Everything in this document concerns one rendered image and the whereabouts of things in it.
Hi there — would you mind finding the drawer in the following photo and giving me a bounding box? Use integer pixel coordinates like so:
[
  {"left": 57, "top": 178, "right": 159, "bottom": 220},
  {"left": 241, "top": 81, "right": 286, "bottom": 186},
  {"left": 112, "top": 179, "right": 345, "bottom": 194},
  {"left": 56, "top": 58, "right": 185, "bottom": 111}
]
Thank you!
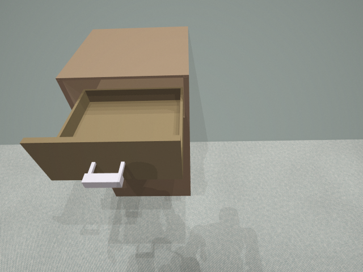
[{"left": 20, "top": 87, "right": 184, "bottom": 180}]

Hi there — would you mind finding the handle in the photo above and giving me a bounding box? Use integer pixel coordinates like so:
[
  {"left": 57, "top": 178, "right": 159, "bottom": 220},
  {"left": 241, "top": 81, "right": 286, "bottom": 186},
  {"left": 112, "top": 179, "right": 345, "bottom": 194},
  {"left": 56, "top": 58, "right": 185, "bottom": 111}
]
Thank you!
[{"left": 81, "top": 161, "right": 125, "bottom": 188}]

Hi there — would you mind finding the cabinet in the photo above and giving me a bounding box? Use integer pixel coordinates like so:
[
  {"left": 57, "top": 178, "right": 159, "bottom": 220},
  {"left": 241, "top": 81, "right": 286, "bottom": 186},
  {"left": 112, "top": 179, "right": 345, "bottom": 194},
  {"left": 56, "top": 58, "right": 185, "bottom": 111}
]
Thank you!
[{"left": 56, "top": 26, "right": 191, "bottom": 197}]

